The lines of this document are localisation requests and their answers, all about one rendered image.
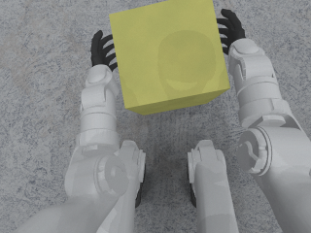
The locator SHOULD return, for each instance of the right robot foot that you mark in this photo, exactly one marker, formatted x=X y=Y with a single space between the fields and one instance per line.
x=192 y=197

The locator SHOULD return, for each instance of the robot left upper arm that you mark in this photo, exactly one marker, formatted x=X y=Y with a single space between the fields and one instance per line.
x=93 y=187

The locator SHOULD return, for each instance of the left robot forearm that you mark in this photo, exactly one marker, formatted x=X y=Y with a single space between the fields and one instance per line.
x=98 y=115

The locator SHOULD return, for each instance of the robot right hand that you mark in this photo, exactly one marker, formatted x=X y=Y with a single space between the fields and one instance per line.
x=233 y=30

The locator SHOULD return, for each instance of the carton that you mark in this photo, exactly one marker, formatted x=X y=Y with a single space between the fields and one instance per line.
x=169 y=55

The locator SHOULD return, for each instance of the robot right upper arm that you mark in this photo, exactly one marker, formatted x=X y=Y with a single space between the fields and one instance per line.
x=279 y=159

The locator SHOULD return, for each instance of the right robot thigh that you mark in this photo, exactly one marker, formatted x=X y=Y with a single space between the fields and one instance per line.
x=214 y=207

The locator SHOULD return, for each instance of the robot left hand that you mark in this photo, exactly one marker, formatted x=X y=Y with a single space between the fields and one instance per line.
x=98 y=54

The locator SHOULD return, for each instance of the right robot forearm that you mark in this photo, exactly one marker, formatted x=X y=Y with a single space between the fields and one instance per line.
x=257 y=89

